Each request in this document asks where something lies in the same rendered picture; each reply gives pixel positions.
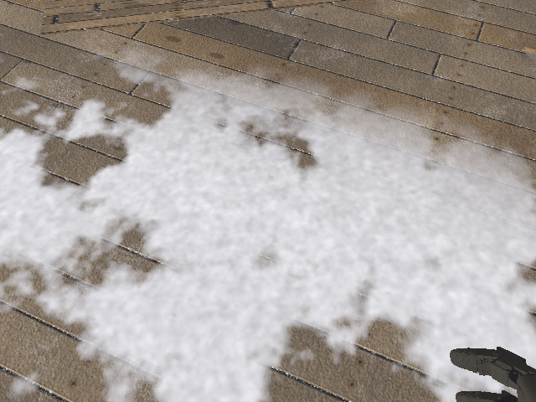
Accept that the robot right hand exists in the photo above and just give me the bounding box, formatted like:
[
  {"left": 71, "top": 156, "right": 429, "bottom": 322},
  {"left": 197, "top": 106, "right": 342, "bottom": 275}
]
[{"left": 450, "top": 347, "right": 536, "bottom": 402}]

